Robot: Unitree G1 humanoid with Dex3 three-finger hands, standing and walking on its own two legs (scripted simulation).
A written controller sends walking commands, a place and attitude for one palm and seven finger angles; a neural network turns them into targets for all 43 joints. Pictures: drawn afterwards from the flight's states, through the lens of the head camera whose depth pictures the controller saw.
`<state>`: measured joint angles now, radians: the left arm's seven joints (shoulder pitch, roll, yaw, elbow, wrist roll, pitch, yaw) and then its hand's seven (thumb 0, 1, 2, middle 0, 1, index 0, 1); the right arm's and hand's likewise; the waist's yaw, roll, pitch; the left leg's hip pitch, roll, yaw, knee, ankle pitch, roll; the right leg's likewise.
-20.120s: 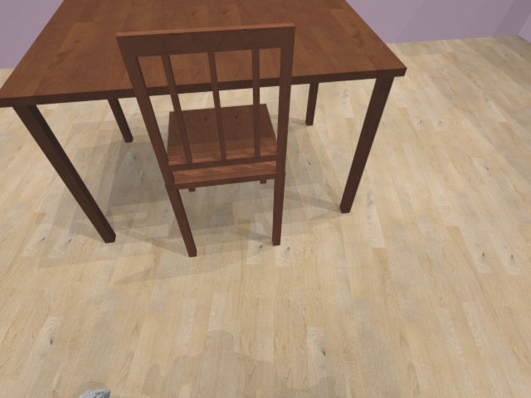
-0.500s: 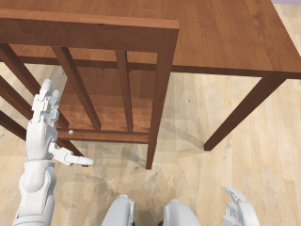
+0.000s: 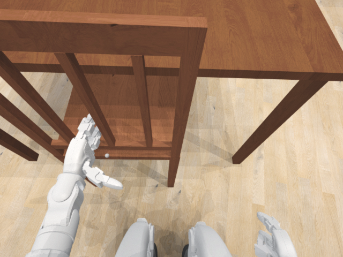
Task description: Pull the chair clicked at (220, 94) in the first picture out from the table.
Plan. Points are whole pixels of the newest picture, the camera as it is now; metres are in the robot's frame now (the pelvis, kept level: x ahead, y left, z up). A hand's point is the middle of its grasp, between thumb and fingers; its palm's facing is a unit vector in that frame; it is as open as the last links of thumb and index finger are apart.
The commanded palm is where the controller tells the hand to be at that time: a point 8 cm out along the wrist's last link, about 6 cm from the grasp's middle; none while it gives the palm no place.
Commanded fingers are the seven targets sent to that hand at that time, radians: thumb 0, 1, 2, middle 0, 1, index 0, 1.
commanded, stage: push the fingers through the gap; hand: left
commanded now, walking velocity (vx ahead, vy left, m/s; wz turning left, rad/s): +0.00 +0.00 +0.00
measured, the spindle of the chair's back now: (95, 111) +0.42 +0.18 +0.06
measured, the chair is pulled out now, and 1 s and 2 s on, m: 0.00 0.00 0.00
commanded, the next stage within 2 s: hook a spindle and tug to test in 0.76 s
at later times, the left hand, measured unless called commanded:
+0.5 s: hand (98, 122) +0.40 +0.17 +0.04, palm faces +0.05 -1.00 -0.05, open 16.9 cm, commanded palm +0.37 +0.22 +0.02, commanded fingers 0.00 -0.50 0.30 -0.06 -0.08 -0.06 -0.08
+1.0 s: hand (101, 134) +0.39 +0.17 +0.01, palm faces -0.01 -1.00 -0.02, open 16.8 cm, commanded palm +0.37 +0.22 +0.02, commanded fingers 0.00 -0.50 0.30 -0.20 -0.52 -0.20 -0.52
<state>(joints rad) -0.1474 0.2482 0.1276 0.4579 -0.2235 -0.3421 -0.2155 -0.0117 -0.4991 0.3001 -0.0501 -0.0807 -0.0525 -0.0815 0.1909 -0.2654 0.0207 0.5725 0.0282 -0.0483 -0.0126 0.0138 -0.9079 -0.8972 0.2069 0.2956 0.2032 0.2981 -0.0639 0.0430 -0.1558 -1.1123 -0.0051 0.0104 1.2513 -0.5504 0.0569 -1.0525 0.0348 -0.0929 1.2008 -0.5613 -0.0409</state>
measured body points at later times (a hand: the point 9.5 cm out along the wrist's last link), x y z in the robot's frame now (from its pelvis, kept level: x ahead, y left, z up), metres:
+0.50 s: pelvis +0.00 +0.01 +0.00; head +0.12 +0.02 +0.43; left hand +0.39 +0.23 +0.04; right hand +0.11 -0.25 -0.12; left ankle +0.02 +0.08 -0.63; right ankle +0.00 -0.10 -0.63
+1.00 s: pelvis +0.00 +0.00 +0.00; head +0.12 +0.02 +0.43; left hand +0.38 +0.23 +0.01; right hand +0.12 -0.26 -0.11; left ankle +0.02 +0.08 -0.63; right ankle +0.00 -0.10 -0.63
